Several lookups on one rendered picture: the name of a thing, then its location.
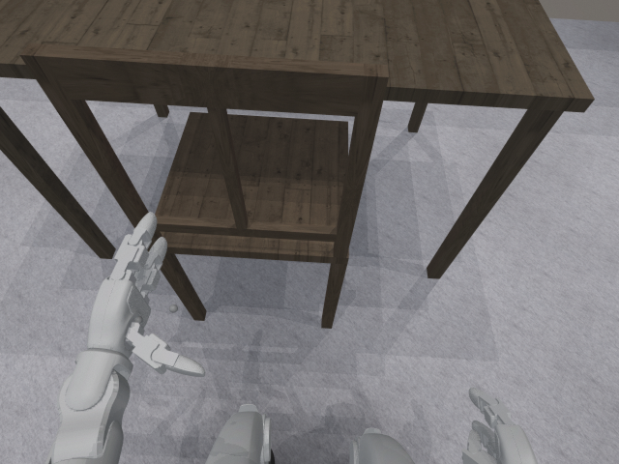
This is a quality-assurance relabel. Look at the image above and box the left robot forearm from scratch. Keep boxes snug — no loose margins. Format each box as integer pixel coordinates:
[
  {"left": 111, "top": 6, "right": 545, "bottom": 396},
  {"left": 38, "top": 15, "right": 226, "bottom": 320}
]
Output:
[{"left": 45, "top": 348, "right": 133, "bottom": 464}]

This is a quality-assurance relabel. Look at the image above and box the left robot thigh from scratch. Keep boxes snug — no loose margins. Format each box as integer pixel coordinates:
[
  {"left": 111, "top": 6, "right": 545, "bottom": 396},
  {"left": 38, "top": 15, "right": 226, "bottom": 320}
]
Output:
[{"left": 205, "top": 411, "right": 272, "bottom": 464}]

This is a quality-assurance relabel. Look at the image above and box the robot thigh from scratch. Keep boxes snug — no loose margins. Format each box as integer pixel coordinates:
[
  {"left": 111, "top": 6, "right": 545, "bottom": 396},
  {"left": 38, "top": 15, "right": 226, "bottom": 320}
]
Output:
[
  {"left": 205, "top": 411, "right": 272, "bottom": 464},
  {"left": 349, "top": 433, "right": 415, "bottom": 464}
]

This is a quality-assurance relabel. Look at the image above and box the table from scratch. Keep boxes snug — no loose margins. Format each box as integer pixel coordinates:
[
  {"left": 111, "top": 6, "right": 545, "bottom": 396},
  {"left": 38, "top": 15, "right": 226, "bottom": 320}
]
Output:
[{"left": 0, "top": 0, "right": 594, "bottom": 279}]

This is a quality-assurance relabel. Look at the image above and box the right robot thigh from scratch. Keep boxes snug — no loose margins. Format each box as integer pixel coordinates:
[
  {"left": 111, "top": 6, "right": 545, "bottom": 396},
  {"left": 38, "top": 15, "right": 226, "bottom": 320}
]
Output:
[{"left": 349, "top": 433, "right": 415, "bottom": 464}]

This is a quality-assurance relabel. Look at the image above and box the robot left hand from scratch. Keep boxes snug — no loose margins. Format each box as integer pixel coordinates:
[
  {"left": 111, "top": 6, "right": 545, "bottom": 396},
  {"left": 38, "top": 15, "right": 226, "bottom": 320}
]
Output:
[{"left": 87, "top": 212, "right": 205, "bottom": 377}]

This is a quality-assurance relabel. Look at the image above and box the robot right hand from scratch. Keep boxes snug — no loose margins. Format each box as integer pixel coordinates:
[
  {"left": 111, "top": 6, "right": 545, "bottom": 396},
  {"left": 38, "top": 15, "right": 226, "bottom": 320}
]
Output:
[{"left": 462, "top": 388, "right": 538, "bottom": 464}]

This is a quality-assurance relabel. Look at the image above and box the chair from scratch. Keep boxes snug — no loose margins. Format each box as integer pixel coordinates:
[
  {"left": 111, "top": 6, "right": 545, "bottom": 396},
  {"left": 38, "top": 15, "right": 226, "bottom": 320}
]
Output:
[{"left": 20, "top": 43, "right": 389, "bottom": 329}]

